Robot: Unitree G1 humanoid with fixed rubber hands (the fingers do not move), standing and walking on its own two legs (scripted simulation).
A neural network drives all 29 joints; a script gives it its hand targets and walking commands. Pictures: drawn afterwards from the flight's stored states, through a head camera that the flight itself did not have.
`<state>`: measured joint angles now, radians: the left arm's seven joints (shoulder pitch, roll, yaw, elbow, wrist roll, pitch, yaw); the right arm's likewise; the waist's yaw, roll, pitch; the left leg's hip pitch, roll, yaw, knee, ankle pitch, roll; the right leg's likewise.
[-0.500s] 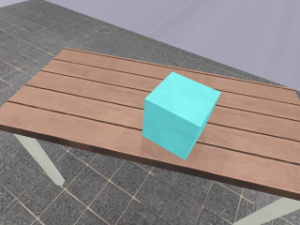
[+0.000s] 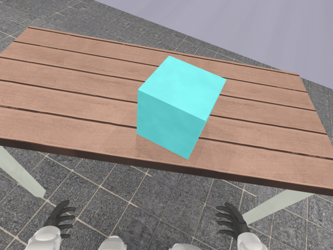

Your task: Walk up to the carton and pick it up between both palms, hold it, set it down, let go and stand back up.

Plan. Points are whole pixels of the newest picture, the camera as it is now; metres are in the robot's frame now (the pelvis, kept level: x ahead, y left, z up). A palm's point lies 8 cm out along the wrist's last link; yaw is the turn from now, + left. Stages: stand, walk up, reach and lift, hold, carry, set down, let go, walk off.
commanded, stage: reach and lift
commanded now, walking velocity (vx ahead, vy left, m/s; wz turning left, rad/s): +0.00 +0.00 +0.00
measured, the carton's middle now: (178, 108) +0.49 -0.05 +0.03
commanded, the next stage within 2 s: none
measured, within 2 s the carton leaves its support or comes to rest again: neither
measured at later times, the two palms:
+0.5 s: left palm (42, 223) +0.20 +0.27 -0.06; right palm (234, 226) +0.19 -0.18 -0.05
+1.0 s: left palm (46, 203) +0.23 +0.26 -0.03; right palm (236, 223) +0.19 -0.17 -0.02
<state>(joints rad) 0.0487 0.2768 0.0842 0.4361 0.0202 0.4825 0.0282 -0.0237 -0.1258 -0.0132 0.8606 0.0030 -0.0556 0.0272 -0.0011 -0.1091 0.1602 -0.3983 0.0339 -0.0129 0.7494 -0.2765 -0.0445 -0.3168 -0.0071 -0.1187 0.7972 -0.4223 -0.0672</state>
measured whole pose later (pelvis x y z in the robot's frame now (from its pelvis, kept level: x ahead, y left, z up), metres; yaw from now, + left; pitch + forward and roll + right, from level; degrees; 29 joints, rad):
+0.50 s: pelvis +0.03 +0.02 +0.03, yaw -3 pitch -2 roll +0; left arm 0.17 0.29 0.07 0.48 -0.06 0.25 -0.06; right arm 0.14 -0.06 0.00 0.68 -0.01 -0.15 -0.08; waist 0.02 -0.06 0.11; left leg -0.24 0.04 0.05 0.49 -0.22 -0.02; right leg -0.17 0.01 -0.06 0.51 -0.31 -0.03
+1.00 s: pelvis +0.06 +0.05 +0.04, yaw -6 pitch -5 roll -1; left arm 0.27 0.27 -0.03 0.42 -0.10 0.07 -0.08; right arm 0.28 -0.06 -0.05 0.56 0.04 -0.21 -0.09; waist 0.02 -0.05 0.06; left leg -0.10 0.03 0.10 0.42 -0.23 0.02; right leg -0.01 0.00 -0.01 0.34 -0.25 0.01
